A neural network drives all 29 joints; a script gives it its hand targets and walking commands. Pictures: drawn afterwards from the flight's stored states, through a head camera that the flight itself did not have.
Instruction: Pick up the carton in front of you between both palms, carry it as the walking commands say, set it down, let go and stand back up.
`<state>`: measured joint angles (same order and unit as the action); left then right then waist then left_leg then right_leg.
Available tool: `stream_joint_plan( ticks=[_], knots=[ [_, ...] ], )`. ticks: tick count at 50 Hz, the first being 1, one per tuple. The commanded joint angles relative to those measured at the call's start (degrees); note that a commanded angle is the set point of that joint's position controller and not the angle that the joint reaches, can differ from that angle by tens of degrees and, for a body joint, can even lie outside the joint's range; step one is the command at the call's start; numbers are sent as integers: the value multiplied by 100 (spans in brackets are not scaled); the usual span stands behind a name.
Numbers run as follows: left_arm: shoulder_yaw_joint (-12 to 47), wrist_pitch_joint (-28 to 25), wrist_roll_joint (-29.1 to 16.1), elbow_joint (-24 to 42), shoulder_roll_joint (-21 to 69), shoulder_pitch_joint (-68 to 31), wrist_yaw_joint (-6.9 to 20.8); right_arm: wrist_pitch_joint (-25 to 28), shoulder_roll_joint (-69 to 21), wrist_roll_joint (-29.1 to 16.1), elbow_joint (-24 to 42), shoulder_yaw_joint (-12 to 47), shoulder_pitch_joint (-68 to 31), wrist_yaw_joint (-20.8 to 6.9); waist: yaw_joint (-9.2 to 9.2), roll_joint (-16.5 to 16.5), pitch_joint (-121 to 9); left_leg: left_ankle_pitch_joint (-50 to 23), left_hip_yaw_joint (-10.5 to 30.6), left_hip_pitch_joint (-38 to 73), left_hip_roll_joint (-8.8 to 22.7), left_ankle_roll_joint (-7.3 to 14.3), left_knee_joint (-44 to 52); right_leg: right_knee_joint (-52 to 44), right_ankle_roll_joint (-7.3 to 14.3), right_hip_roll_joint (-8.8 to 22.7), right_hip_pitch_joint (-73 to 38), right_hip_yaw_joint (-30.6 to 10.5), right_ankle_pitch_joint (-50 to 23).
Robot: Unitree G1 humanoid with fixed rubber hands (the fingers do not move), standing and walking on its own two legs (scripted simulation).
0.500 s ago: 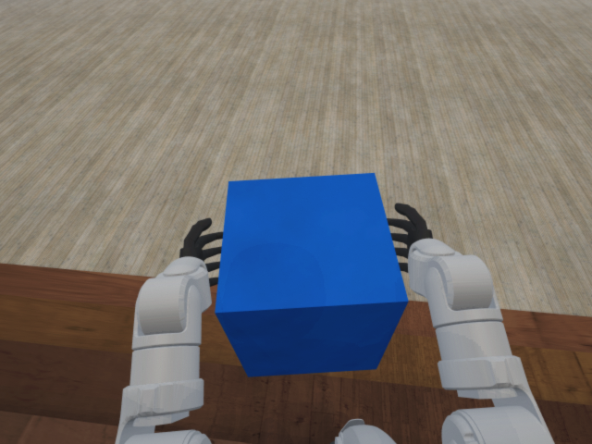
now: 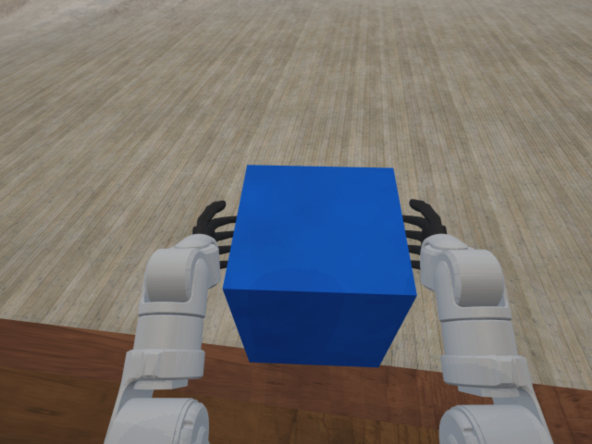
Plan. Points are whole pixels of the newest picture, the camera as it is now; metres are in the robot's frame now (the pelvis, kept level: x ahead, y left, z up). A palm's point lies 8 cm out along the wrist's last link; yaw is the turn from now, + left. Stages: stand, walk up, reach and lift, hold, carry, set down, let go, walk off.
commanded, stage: carry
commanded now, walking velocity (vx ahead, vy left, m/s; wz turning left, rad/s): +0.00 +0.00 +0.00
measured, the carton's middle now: (316, 271) +0.37 +0.00 +0.05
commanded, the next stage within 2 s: none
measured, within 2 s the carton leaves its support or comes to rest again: neither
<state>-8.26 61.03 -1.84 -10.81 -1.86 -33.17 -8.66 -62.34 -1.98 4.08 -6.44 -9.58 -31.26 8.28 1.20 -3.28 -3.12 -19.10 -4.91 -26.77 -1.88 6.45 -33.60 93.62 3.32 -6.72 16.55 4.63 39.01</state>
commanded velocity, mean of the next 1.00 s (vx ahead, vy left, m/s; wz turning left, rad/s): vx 0.00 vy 0.00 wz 0.00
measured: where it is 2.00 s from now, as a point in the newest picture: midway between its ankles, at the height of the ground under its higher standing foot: (309, 311)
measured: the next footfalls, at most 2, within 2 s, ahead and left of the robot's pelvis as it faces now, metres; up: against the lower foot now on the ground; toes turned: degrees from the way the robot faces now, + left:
right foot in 0.40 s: +0.40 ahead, -0.07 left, -0.17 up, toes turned +0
left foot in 0.78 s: +0.73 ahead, +0.09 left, -0.34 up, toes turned -1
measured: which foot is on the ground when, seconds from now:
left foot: down 0.00-0.40, up 0.42-0.76, down 0.78-1.00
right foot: up 0.00-0.38, down 0.40-0.78, up 0.80-1.00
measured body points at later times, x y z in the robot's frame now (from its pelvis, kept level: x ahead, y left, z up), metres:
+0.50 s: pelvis +0.35 -0.02 -0.21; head +0.34 +0.00 +0.24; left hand +0.69 +0.17 -0.12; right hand +0.73 -0.13 -0.11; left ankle +0.30 +0.08 -0.75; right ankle +0.36 -0.07 -0.92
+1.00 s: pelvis +0.73 +0.02 -0.40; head +0.75 +0.02 +0.05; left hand +1.09 +0.14 -0.35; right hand +1.07 -0.16 -0.35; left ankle +0.69 +0.09 -1.08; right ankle +0.85 -0.11 -1.05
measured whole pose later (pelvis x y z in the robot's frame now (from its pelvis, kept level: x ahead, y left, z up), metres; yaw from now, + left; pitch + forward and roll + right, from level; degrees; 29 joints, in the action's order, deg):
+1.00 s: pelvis +0.73 +0.02 -0.40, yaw +1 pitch +2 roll +2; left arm -12.5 60.5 4.7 -10.1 2.0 -27.9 -6.0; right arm -59.1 0.1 -1.4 -14.1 -5.2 -30.1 9.8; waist 7.4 1.2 -0.7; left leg 32.5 -2.7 -23.2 -7.0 6.3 -53.7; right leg 65.6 2.1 2.0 46.0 -3.7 4.2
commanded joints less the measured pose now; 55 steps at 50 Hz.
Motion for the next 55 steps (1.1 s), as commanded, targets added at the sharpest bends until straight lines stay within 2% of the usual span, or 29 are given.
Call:
stream_joint_plan(
  ticks=[1,2,3,4,6,8,9,12,16,18,19,20,21,23,26,28,32,35,36,38,39,40,41,42,44,46,48,50,55],
  knots=[
    [2909,39,-1568,268,5927,-3260,1359,11,-5072,-2347,209,3457,-3486,-1303,489,-560,-2009,-2649,2637,5077,1631,1086,-345,1405,-463,-118,3927,-828,306],
    [2615,82,-1220,319,5605,-3040,1302,86,-5404,-2613,259,3715,-3923,-1367,481,-367,-2569,1047,4214,4739,2286,1815,-45,1133,-311,278,4199,-1274,-420],
    [2506,71,-1048,445,5411,-3266,1256,137,-5855,-2940,264,3892,-4303,-1461,346,205,-2192,2438,4394,3429,2066,1621,171,388,-131,613,3633,-1343,-424],
    [2344,57,-938,357,5414,-3353,1252,153,-6110,-3192,297,4002,-4611,-1519,391,796,-1615,1870,3758,2649,1556,1125,-209,-646,-135,723,3502,-1239,-1025],
    [2241,-22,-835,279,5474,-3332,1319,257,-6475,-3430,91,4086,-4769,-1579,543,878,-1316,1606,3686,1156,1321,1141,-122,-2564,-159,666,2596,-961,-1961],
    [2322,-77,-904,104,5755,-3382,1361,306,-6647,-3495,61,3906,-4812,-1582,393,-57,-1886,-715,3126,2008,1226,800,-867,-1789,-50,661,2887,-668,-2610],
    [2428,-133,-995,258,5882,-3373,1368,389,-6660,-3485,77,3889,-4808,-1590,153,-470,-2529,-402,3597,2387,1538,969,-1084,-1717,42,748,3225,-980,-2953],
    [2754,-214,-1176,824,6045,-3858,1311,395,-6944,-3575,359,3925,-4992,-1591,491,560,-2097,2139,2273,1475,444,539,-1954,-4125,-78,393,2529,-417,-5513],
    [3347,-132,-1523,1489,6056,-4111,1187,342,-6609,-3230,471,3672,-4341,-1516,428,-238,-1862,2744,1219,239,32,218,-2602,-5509,-131,11,138,258,-6657],
    [3508,-41,-1568,1453,5956,-3758,1201,290,-6341,-2950,257,3663,-3654,-1478,-448,-434,-2336,1020,904,391,367,-143,-4134,-5421,145,197,-927,155,-6431],
    [3529,-10,-1607,1313,5911,-3603,1235,245,-6217,-2760,191,3578,-3513,-1456,-903,271,-2237,65,648,-157,287,-377,-5375,-6318,219,165,-1835,155,-5720],
    [3548,31,-1674,1207,5880,-3460,1303,225,-5976,-2554,115,3413,-3497,-1427,-1422,1128,-1737,2905,199,-1054,-256,-534,-7791,-7065,684,746,-2247,-250,-5871],
    [3534,39,-1713,825,5736,-3292,1317,118,-5779,-2387,-127,3224,-3364,-1414,-952,1723,-1922,6437,498,-3001,-604,-619,-8336,-5107,1236,1909,-3804,-2022,-8810],
    [3747,38,-2085,633,6208,-3563,1416,119,-5193,-1801,-422,2689,-2883,-1354,-754,14,-1802,5136,1103,-3876,-37,-330,-6642,-5117,1424,1999,-3375,-2955,-6667],
    [4071,-176,-2667,781,6927,-4632,1587,299,-5270,-1466,-280,2448,-3123,-1386,-458,-17,-1909,3887,1272,-2647,381,-454,-3931,-5779,1769,2499,-1326,-4058,-5485],
    [4159,-308,-2929,807,7259,-4962,1668,432,-5539,-1576,23,2604,-3605,-1427,-530,344,-2027,2921,946,-2043,407,-406,-4360,-5328,1405,2380,-1048,-3601,-6182],
    [3966,-459,-2855,775,7410,-4361,1661,566,-5873,-1849,502,3138,-3729,-1365,-914,-31,-1763,-334,458,-1805,211,-370,-1124,-3918,802,765,-972,-1885,-3463],
    [3805,-510,-2635,719,7076,-3691,1614,532,-5777,-1987,870,3472,-3610,-1264,-975,1027,-1662,-652,-153,491,-107,-420,157,-3649,596,472,-9,-1027,-3337],
    [3739,-497,-2564,656,6938,-3465,1591,489,-5713,-2022,994,3567,-3659,-1234,-783,1572,-1863,-963,-12,849,22,-272,-429,-3133,452,765,-145,-1047,-3917],
    [3690,-456,-2336,575,6757,-3241,1556,427,-5487,-2057,905,3625,-3410,-1214,573,633,-2476,-584,-154,3056,-65,-68,33,-1115,107,968,772,-625,-5498],
    [3591,-454,-2167,566,6713,-3241,1534,393,-5347,-2097,887,3624,-3246,-1260,992,-372,-2080,-199,28,3723,222,246,492,1010,-168,492,1738,-290,-3320],
    [3334,-414,-1878,459,6446,-3108,1477,327,-5212,-2169,777,3585,-3338,-1306,707,-779,-1784,-1436,1108,4718,1263,645,-287,2379,-482,-38,3499,-220,736],
    [3050,-251,-1491,281,6147,-2812,1419,312,-5251,-2266,465,3745,-3257,-1334,443,-569,-2193,-232,3199,4855,2034,1442,-235,1755,-436,284,4325,-848,63],
    [2886,-198,-1301,325,5905,-2794,1388,344,-5492,-2498,475,3888,-3459,-1382,333,54,-2100,2240,3875,3839,1988,1489,182,450,-269,695,4189,-1213,-840],
    [2616,-190,-1070,90,5735,-2771,1374,307,-5882,-2901,486,4057,-3978,-1423,250,827,-1163,804,3028,2293,1300,928,-409,-1357,-173,950,3653,-941,-1381],
    [2601,-280,-983,330,5767,-2745,1405,436,-6212,-3134,379,4182,-4192,-1498,189,116,-1659,1170,3904,1619,1951,1582,80,-2459,-148,974,3020,-974,-2048],
    [2817,-348,-1146,632,6019,-3220,1440,546,-6585,-3272,482,4233,-4384,-1532,218,159,-1949,958,3266,1870,1537,1223,-736,-2443,-71,1024,3407,-966,-3686],
    [3054,-418,-1309,972,6209,-3499,1434,587,-6707,-3297,579,4219,-4431,-1521,652,642,-1784,3003,2544,1943,784,831,-1380,-4076,-125,891,3443,-759,-5282],
    [3469,-356,-1554,1686,5985,-3516,1232,608,-6429,-3156,838,4117,-3749,-1431,586,-440,-1736,2905,1077,1296,8,279,-2465,-6542,26,490,847,-87,-7017]
  ],
)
